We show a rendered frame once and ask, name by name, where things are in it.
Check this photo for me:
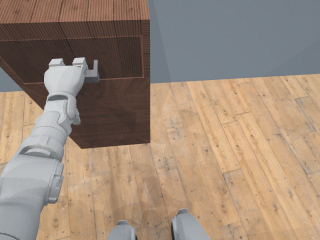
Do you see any handle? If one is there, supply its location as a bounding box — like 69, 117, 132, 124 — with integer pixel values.
83, 60, 100, 83

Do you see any robot left hand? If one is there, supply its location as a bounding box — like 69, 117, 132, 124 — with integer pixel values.
44, 57, 89, 125

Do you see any left robot upper arm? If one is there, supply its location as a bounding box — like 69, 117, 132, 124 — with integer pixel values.
0, 154, 64, 240

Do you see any robot left forearm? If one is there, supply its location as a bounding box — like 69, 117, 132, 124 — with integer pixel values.
0, 91, 77, 194

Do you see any robot left thigh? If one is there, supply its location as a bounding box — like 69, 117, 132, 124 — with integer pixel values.
106, 224, 136, 240

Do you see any cabinet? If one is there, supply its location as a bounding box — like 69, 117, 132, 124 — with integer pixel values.
0, 0, 151, 149

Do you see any drawer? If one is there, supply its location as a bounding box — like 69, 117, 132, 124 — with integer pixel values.
0, 35, 143, 83

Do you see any right robot shin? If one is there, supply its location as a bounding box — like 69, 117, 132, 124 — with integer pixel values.
176, 208, 188, 217

